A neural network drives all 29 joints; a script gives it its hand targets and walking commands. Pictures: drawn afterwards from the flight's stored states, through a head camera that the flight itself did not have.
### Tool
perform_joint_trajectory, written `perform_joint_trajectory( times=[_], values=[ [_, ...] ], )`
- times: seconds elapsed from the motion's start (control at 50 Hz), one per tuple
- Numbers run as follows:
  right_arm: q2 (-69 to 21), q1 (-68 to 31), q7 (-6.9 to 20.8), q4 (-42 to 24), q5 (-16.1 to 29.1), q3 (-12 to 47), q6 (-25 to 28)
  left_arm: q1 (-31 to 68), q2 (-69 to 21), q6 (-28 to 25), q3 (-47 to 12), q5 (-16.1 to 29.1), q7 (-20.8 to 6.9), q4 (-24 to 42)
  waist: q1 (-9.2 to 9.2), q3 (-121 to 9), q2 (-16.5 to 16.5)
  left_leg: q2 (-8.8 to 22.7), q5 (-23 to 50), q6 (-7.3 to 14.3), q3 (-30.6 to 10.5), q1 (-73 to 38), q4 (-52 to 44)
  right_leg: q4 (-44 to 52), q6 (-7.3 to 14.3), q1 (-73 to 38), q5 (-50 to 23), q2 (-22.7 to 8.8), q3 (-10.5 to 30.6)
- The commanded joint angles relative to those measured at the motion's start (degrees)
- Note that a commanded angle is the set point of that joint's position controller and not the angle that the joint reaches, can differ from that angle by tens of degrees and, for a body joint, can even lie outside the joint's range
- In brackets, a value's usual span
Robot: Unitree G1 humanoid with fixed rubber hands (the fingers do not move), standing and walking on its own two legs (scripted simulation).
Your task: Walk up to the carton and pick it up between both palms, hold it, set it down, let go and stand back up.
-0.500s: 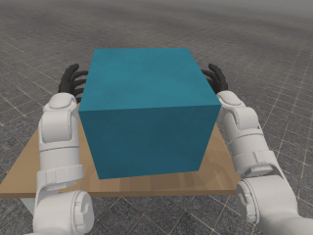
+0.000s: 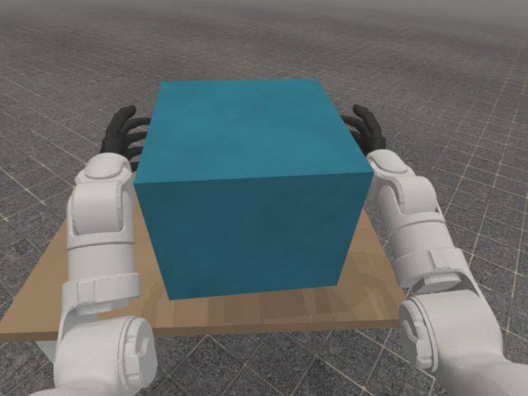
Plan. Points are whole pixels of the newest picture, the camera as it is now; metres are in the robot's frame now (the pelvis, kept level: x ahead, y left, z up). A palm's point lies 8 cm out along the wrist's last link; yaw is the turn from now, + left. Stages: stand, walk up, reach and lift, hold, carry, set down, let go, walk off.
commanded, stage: hold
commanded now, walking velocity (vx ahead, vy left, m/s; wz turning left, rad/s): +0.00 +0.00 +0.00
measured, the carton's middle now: (248, 182) +0.40 -0.01 +0.18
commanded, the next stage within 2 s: set down in 1.78 s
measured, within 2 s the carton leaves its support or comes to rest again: neither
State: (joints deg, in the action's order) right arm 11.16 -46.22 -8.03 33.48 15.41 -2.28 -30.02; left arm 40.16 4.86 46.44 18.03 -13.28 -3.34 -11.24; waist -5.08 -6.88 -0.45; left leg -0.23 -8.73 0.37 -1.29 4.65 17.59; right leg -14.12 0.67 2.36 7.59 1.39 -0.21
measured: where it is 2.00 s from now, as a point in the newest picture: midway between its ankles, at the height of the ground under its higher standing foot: outside the picture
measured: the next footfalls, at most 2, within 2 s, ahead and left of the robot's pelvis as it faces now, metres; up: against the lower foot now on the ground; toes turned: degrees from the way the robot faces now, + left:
none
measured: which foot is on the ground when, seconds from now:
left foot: down 0.00-1.00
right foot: down 0.00-1.00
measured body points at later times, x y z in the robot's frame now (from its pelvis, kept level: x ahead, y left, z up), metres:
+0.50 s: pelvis +0.00 +0.00 +0.00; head -0.08 +0.01 +0.44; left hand +0.37 +0.18 +0.24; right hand +0.38 -0.18 +0.24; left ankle +0.01 +0.11 -0.75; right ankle +0.01 -0.11 -0.75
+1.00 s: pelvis +0.00 +0.00 +0.00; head -0.07 +0.02 +0.44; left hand +0.37 +0.19 +0.23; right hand +0.38 -0.17 +0.24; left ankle +0.01 +0.11 -0.75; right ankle +0.01 -0.11 -0.75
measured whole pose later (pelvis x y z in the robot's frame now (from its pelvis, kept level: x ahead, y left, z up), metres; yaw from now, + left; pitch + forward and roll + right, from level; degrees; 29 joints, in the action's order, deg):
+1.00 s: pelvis +0.00 +0.00 +0.00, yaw +0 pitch -4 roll -1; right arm 9.7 -46.6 -8.8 33.6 14.8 -2.6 -30.6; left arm 40.1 6.3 46.7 18.5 -12.7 -4.3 -11.4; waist -4.1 -6.9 -2.5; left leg 0.0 -8.2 0.0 -1.9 5.8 17.5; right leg -13.8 1.0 3.2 7.1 1.8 -0.4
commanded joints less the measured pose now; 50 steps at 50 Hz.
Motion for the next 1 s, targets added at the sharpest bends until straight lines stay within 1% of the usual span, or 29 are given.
perform_joint_trajectory(
  times=[0.0,0.1,0.24,0.34,0.46,0.6,0.68,0.76,0.78,0.8,0.82,0.86,0.92,0.98],
  values=[
    [-33.0,-45.4,7.8,-21.9,9.2,18.9,2.9,37.4,-28.8,-3.9,-23.0,10.8,-8.4,9.2,1.71,-18.7,-0.1,-1.8,15.9,-1.2,0.9,-5.4,0.5,-0.1,-1.5,-6.4,-13.8,2.2,-0.4],
    [-33.1,-45.1,7.7,-22.0,8.9,18.3,2.6,38.1,-28.9,-3.8,-23.6,11.1,-8.4,9.4,1.23,-17.7,0.1,-1.8,12.8,-0.9,1.1,-4.7,-0.2,0.4,-1.4,-5.0,-11.8,1.9,-0.1],
    [-33.3,-44.5,7.9,-18.6,7.1,15.6,2.3,41.2,-29.4,-4.2,-25.2,11.7,-8.5,8.3,-0.49,-16.5,2.5,-1.7,7.0,-1.3,1.0,-3.1,-1.5,0.8,-1.2,-3.3,-7.4,1.1,0.2],
    [-33.2,-44.5,7.9,-16.9,6.4,14.7,2.3,42.0,-29.5,-4.6,-25.3,11.8,-8.6,7.2,-0.97,-17.1,3.5,-1.7,6.4,-1.6,0.7,-2.7,-1.7,0.5,-1.3,-3.7,-7.3,0.9,0.2],
    [-33.0,-45.1,7.6,-18.2,7.3,16.1,2.6,40.2,-29.4,-4.8,-24.1,11.4,-8.6,6.9,-0.14,-18.5,2.3,-1.7,10.6,-1.6,0.6,-3.8,-0.8,0.0,-1.5,-5.5,-10.7,1.4,-0.1],
    [-32.8,-45.1,7.4,-21.4,9.0,18.2,2.6,37.9,-29.0,-4.3,-23.2,11.0,-8.6,8.6,0.97,-18.8,0.2,-1.8,15.1,-1.4,0.7,-5.2,0.2,-0.1,-1.6,-6.5,-14.0,2.2,-0.3],
    [-32.6,-44.7,7.5,-22.0,9.2,18.2,2.4,37.9,-29.0,-3.9,-23.5,11.1,-8.5,9.6,0.92,-17.9,0.3,-1.7,14.9,-1.5,0.8,-5.3,0.2,0.2,-1.4,-5.6,-13.1,2.2,-0.3],
    [-32.4,-44.2,7.8,-21.0,8.7,17.3,2.2,38.9,-29.3,-3.7,-24.4,11.3,-8.5,9.9,0.35,-16.8,1.4,-1.5,12.5,-1.6,0.8,-4.8,-0.4,0.6,-1.1,-4.3,-10.6,1.9,-0.1],
    [-33.9,-43.9,7.5,-18.4,7.5,17.7,1.7,39.6,-26.1,-3.6,-20.1,9.1,-8.9,5.9,2.9,-13.5,-1.7,-2.0,9.1,0.3,1.4,-2.5,-1.4,1.7,-1.9,-5.1,-9.1,1.0,0.3],
    [-34.0,-43.3,7.5,-18.2,7.1,17.2,1.9,38.7,-26.9,-3.6,-20.8,9.2,-9.3,5.6,1.57,-13.8,-0.9,-1.7,7.4,0.4,1.6,-2.0,-2.1,1.3,-1.8,-5.0,-9.1,0.8,0.6],
    [-34.0,-43.5,7.5,-17.8,6.8,16.7,1.9,39.3,-26.9,-3.8,-20.8,9.1,-9.6,6.0,1.87,-13.9,-0.4,-1.8,7.0,0.2,1.4,-1.5,-2.2,1.2,-1.7,-5.5,-8.7,0.7,0.4],
    [-33.9,-43.8,7.5,-17.8,6.6,16.0,2.2,40.4,-28.0,-4.0,-22.8,9.9,-9.7,7.1,1.32,-15.4,1.7,-1.8,6.3,-0.3,1.1,-1.3,-2.2,1.0,-1.4,-5.6,-7.6,0.6,0.6],
    [-33.6,-44.8,7.5,-19.9,7.0,15.1,3.0,42.9,-30.2,-4.8,-26.7,12.4,-9.1,9.5,-0.28,-19.5,4.2,-2.0,9.8,-1.7,0.8,-3.7,-0.6,0.6,-1.3,-4.6,-8.6,1.0,0.2],
    [-33.0,-44.5,7.4,-20.3,6.7,14.6,3.3,42.6,-30.9,-5.4,-27.4,13.2,-8.4,9.4,-1.39,-20.1,4.4,-1.9,11.5,-2.3,0.6,-5.3,0.0,0.6,-1.3,-3.6,-9.2,1.3,-0.2]
  ],
)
